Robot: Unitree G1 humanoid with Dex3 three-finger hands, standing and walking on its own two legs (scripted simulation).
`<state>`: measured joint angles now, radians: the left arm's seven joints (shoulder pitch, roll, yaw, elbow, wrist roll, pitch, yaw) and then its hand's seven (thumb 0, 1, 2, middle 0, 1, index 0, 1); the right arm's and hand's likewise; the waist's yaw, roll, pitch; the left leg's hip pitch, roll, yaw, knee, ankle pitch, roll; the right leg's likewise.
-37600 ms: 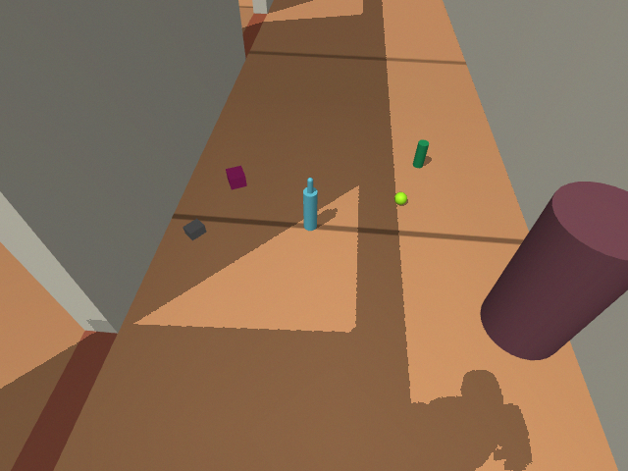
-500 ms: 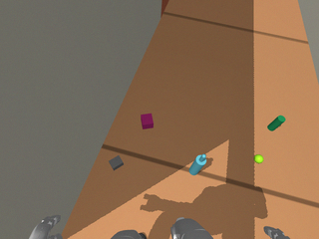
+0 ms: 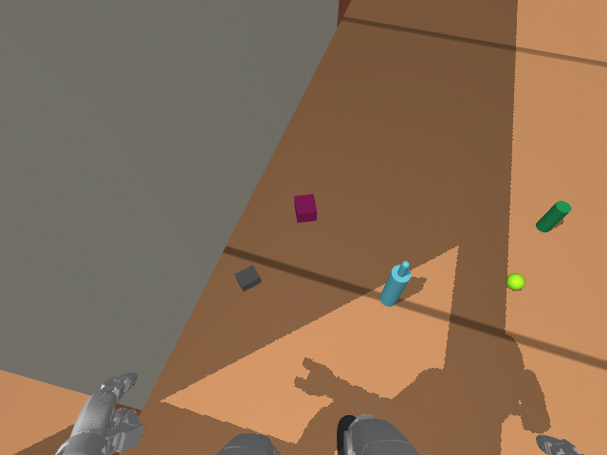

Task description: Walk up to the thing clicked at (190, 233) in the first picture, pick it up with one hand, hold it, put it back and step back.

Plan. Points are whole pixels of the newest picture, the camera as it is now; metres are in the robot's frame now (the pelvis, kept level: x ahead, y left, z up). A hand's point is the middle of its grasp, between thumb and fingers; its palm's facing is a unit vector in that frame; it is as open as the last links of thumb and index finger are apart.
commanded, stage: step back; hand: left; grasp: from above
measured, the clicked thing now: (248, 278) +0.65 +0.22 -0.74
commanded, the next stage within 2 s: none
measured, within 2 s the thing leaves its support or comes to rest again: neither
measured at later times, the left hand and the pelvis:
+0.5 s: hand out of the picture -0.06 +0.25 -0.16, palm faces -0.09 -0.91 -0.41, open 7.4 cm; pelvis -0.16 -0.02 -0.01, yaw -5 degrees
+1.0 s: hand out of the picture -0.18 +0.21 -0.14, palm faces +0.00 -0.94 -0.34, open 7.4 cm; pelvis -0.32 -0.05 +0.00, yaw +2 degrees
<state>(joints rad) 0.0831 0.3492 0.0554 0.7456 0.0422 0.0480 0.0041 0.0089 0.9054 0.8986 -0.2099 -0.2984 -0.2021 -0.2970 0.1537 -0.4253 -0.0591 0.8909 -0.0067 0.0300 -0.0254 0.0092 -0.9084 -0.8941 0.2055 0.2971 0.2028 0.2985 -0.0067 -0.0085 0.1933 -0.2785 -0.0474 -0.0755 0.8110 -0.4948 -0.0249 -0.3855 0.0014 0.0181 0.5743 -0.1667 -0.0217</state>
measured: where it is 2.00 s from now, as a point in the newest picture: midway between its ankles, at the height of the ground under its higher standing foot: outside the picture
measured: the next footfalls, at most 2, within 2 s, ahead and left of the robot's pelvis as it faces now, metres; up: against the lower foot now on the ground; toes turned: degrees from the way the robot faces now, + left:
left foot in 0.04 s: +0.00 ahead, +0.12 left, +0.00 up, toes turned -2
right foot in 0.48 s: -0.14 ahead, -0.15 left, +0.00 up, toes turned -1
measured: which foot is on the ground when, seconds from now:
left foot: up 0.00-0.02, down 0.04-0.52, up 0.54-0.84, down 0.86-1.00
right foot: down 0.00-0.08, up 0.10-0.46, down 0.48-0.88, up 0.90-1.00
